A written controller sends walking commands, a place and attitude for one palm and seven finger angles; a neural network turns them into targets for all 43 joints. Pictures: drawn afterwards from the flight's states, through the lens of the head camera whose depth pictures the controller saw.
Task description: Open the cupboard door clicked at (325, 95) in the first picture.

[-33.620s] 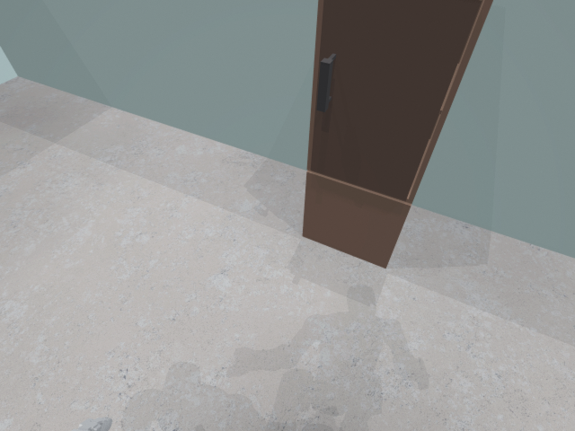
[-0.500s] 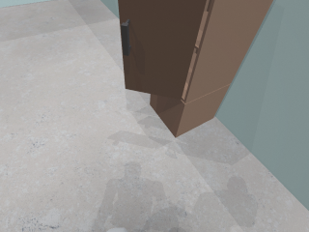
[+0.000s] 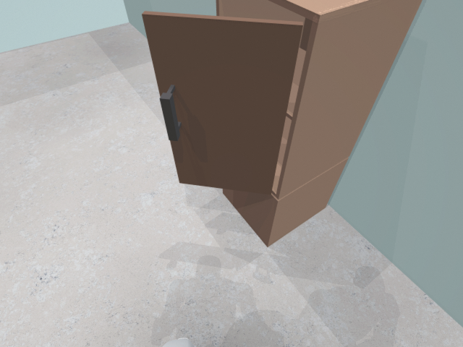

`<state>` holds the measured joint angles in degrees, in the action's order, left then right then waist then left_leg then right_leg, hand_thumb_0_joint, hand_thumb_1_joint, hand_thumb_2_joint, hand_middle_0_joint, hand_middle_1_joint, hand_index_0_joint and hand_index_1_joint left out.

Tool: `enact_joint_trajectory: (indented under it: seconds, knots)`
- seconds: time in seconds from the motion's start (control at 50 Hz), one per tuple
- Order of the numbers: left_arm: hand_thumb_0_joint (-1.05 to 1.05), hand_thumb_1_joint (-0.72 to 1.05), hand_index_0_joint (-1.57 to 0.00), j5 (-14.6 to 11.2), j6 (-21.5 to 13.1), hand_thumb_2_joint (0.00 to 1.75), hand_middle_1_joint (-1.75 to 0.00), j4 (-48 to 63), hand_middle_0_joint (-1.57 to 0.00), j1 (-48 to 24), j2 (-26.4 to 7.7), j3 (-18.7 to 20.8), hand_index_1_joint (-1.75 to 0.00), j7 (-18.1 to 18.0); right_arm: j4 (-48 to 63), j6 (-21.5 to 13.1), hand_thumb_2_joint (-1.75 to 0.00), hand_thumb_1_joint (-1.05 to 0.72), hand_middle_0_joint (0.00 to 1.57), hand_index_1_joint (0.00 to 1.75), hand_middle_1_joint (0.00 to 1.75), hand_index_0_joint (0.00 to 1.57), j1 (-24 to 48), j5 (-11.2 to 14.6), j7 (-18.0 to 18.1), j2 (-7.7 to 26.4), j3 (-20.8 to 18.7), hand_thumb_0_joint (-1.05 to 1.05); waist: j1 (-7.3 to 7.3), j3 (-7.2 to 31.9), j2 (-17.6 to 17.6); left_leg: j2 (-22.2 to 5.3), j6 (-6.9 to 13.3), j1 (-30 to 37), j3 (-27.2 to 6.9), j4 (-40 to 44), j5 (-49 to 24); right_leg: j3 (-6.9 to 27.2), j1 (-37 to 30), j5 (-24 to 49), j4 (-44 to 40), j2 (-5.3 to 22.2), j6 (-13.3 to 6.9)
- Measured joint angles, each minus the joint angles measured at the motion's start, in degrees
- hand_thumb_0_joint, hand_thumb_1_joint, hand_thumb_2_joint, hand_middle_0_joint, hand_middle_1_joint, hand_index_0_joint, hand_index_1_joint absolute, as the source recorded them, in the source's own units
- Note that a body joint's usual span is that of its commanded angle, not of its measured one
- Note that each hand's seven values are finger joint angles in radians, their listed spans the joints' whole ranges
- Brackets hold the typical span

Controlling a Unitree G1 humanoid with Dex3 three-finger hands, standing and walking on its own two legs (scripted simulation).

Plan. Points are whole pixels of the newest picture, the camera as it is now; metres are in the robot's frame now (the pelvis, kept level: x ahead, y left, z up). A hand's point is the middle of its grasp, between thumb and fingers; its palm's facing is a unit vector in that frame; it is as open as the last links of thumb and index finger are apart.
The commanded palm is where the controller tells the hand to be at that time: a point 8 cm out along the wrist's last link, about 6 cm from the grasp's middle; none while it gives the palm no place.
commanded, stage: take the last steps up to it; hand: left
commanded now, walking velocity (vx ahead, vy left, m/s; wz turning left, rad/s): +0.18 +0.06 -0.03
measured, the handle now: (173, 113) +0.68 +0.20 +0.00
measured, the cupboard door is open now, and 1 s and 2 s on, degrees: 46 46 46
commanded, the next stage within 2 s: come to a stop and stand still in 0.06 s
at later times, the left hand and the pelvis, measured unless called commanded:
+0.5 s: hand (122, 331) +0.18 +0.24 -0.18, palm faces +0.00 -0.98 -0.21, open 7.4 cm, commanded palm none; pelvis +0.11 +0.05 -0.01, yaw -2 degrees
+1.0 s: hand (120, 343) +0.16 +0.24 -0.19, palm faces -0.06 -0.98 -0.21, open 7.4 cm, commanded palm none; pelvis +0.11 +0.06 -0.02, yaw -3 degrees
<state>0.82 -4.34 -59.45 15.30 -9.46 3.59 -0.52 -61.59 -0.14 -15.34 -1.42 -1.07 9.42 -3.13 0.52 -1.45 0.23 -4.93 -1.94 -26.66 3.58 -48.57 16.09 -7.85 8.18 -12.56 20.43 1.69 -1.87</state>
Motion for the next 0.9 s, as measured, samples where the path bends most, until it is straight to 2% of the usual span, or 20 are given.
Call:
enact_joint_trajectory:
  seconds: [0.08,0.14,0.16,0.2,0.24,0.26,0.32,0.4,0.5,0.54,0.56,0.62,0.68,0.72,0.76,0.78,0.8,0.84,0.9]
  knots:
    - [-0.01,0.94,-0.2,0.28,0.65,0.9,-0.3,-2.91,-0.2,2.85,-0.33,-0.35,-0.3,0.55,1.39,-0.47,-0.9,-0.92,0.19,0.3,0.3,0.2,2.64,0.06,-0.26,0.39,-0.14,0.01,-1.52,-0.29,-0.76,0.29,0.08,0.94,0.74,10.67,-2.54,0.71,-3.07,-2.12,-0.53,1.18,1.96]
    - [0.0,0.93,-0.2,0.28,1.65,0.9,-0.3,-4.43,-0.2,5.4,-0.32,-0.38,-0.3,0.73,2.58,-1.62,-0.9,-0.92,0.19,0.3,0.3,0.2,3.79,-0.07,-0.39,1.03,0.2,0.01,-2.28,-0.4,-0.83,1.17,0.91,4.97,1.78,18.8,-5.28,1.25,-3.73,-6.74,4.31,2.11,3.7]
    - [0.0,0.92,-0.2,0.21,2.09,0.9,-0.3,-4.61,-0.2,6.4,-0.11,-0.43,-0.3,0.79,3.22,-2.32,-0.9,-0.92,0.19,0.3,0.3,0.2,3.95,-0.31,-0.24,1.52,0.29,0.01,-2.32,-0.16,-0.11,0.91,2.3,5.56,1.49,19.88,-8.69,1.2,-2.25,-9.37,8.84,2.07,3.27]
    - [0.0,0.92,-0.2,0.16,3.4,0.9,-0.3,-5.14,-0.2,6.27,-0.88,-0.56,-0.29,0.57,3.8,-2.81,-0.9,-0.92,0.19,0.3,0.3,0.2,4.88,-0.67,0.63,0.68,0.53,0.0,-1.99,-0.94,-1.8,1.9,3.82,4.63,2.59,15.16,-7.24,3.57,3.13,-15.85,23.2,2.72,1.96]
    - [0.0,0.92,-0.2,0.05,4.23,0.9,-0.3,-5.26,-0.2,5.1,-1.48,-0.75,-0.29,0.04,4.16,-2.6,-0.9,-0.92,0.19,0.3,0.3,0.2,4.88,-0.69,1.44,-0.29,1.26,0.0,-1.88,-1.09,-2.88,2.65,4.27,5.47,3.29,14.72,-4.3,4.89,8.55,-16.71,33.55,2.23,1.58]
    - [0.01,0.92,-0.2,-0.1,4.53,0.9,-0.3,-5.09,-0.2,4.21,-1.59,-0.81,-0.29,-0.12,4.05,-2.35,-0.9,-0.92,0.19,0.3,0.3,0.2,4.83,-0.64,1.86,-0.69,1.67,0.0,-1.85,-1.16,-3.04,2.96,4.31,6.22,3.38,15.65,-3.97,4.95,10.35,-16.14,35.24,2.07,1.8]
    - [0.01,0.91,-0.19,-0.4,5.38,0.9,-0.29,-3.43,-0.2,1.3,-1.32,-0.98,-0.29,-0.22,3.18,-1.28,-0.9,-0.93,0.2,0.3,0.3,0.2,5.43,-0.32,3.23,-0.9,1.94,0.0,-1.8,-1.69,-2.47,3.21,4.22,8.23,3.33,18.73,-4.98,4.6,12.81,-15.34,31.58,1.47,2.62]
    - [0.0,0.91,-0.19,-0.11,6.68,0.9,-0.29,-0.46,-0.2,-1.8,-1.22,-0.73,-0.29,-0.02,2.51,0.49,-0.9,-0.94,0.2,0.3,0.3,0.2,6.43,-0.27,3.37,-0.25,1.65,0.0,-1.28,-1.94,-1.28,2.23,4.29,9.09,3.39,19.59,-4.7,4.12,14.1,-14.86,27.37,0.13,2.82]
    - [0.0,0.91,-0.19,0.08,7.19,0.9,-0.29,2.77,-0.2,-4.74,-1.79,-0.22,-0.29,-0.05,2.68,1.52,-0.9,-0.92,0.2,0.3,0.3,0.2,6.03,-0.26,3.32,0.83,0.49,0.0,-0.26,-2.01,0.35,0.77,3.16,8.7,2.83,18.21,-3.71,3.71,11.26,-9.91,20.53,-0.89,2.37]
    - [0.0,0.91,-0.19,0.23,6.64,0.9,-0.29,4.19,-0.2,-4.76,-2.58,-0.21,-0.29,-0.11,2.93,1.9,-0.9,-0.92,0.2,0.3,0.3,0.2,5.13,0.03,3.08,1.09,0.09,0.0,-0.14,-1.32,-0.33,1.07,2.39,7.66,3.04,16.25,-2.66,4.78,7.93,-2.58,12.86,-0.22,1.61]
    - [0.0,0.91,-0.2,0.43,6.24,0.9,-0.29,4.44,-0.2,-4.8,-2.91,-0.15,-0.29,-0.29,2.98,2.17,-0.9,-0.91,0.2,0.3,0.3,0.2,4.85,0.28,2.86,1.23,-0.13,0.0,-0.2,-0.99,-0.73,1.25,1.96,6.82,3.2,14.64,-1.39,5.34,7.53,-3.12,11.72,0.02,1.47]
    - [0.0,0.91,-0.2,0.61,5.79,0.9,-0.29,3.73,-0.2,-5.57,-2.14,-0.86,-0.29,-0.64,2.77,3.57,-0.9,-0.91,0.2,0.3,0.3,0.2,4.21,0.58,2.41,2.44,-0.84,0.0,0.54,-1.01,0.82,2.57,1.32,4.43,-0.33,5.45,8.91,4.44,7.28,-5.26,12.43,-0.55,1.22]
    - [0.0,0.91,-0.2,0.52,5.23,0.9,-0.29,3.06,-0.2,-5.71,-1.48,-1.42,-0.29,-0.89,2.17,3.98,-0.9,-0.91,0.2,0.3,0.3,0.2,3.55,0.79,2.24,2.58,-0.74,0.0,0.61,-0.95,0.47,4.25,0.6,4.97,-1.27,0.53,11.85,4.64,5.99,-4.3,10.3,-0.43,1.17]
    - [0.0,0.91,-0.2,0.42,4.95,0.9,-0.3,2.59,-0.2,-5.78,-1.22,-1.66,-0.29,-0.9,1.87,3.72,-0.9,-0.91,0.19,0.3,0.3,0.2,3.07,0.93,2.16,2.2,-0.41,0.0,0.57,-1.01,-0.23,4.81,0.07,7.58,-0.8,4.43,11.01,4.86,5.29,-3.68,9.15,-0.26,1.28]
    - [0.0,0.91,-0.2,0.07,4.75,0.9,-0.3,2.02,-0.2,-5.76,-1.07,-1.86,-0.29,-0.86,1.59,3.18,-0.9,-0.91,0.19,0.3,0.3,0.2,2.52,0.94,2.12,1.77,0.07,0.0,0.52,-0.98,-0.78,5.06,-0.14,11.38,-0.39,12.86,6.01,4.94,5.21,-3.72,9.23,-0.19,1.69]
    - [0.0,0.91,-0.2,-0.18,4.77,0.9,-0.3,1.78,-0.2,-5.71,-0.91,-1.94,-0.3,-0.8,1.56,2.77,-0.9,-0.91,0.19,0.3,0.3,0.2,2.08,0.88,2.09,1.74,0.33,0.0,0.56,-0.83,-0.46,4.67,0.46,13.17,-0.64,17.07,1.35,4.64,5.45,-4.04,9.76,-0.55,1.96]
    - [0.0,0.91,-0.2,-0.37,4.95,0.9,-0.3,1.36,-0.2,-5.95,-0.93,-1.95,-0.3,-0.75,1.16,2.43,-0.9,-0.91,0.19,0.3,0.3,0.2,1.95,0.75,2.17,1.36,0.48,0.0,0.58,-0.96,-0.84,4.87,1.89,13.61,-0.66,18.11,0.25,4.51,5.55,-4.38,10.28,-0.37,2.25]
    - [0.0,0.91,-0.2,-0.47,5.67,0.9,-0.3,0.74,-0.2,-6.11,-1.03,-1.91,-0.3,-0.8,0.53,2.28,-0.9,-0.91,0.19,0.3,0.3,0.2,1.64,0.48,2.2,0.42,1.09,0.0,-0.01,-1.02,-1.87,5.38,3.78,13.91,-0.39,18.31,0.86,4.69,5.0,-3.72,9.38,0.07,2.76]
    - [0.0,0.91,-0.2,-0.34,4.8,0.9,-0.3,1.19,-0.2,-4.39,-0.78,-3.0,-0.3,-2.0,2.75,1.94,-0.9,-0.91,0.19,0.3,0.3,0.2,1.36,0.69,1.81,-0.01,1.63,0.0,-0.44,-0.96,-1.46,5.0,4.46,12.34,0.29,16.35,2.32,5.33,6.06,-3.27,9.45,-0.25,2.97]
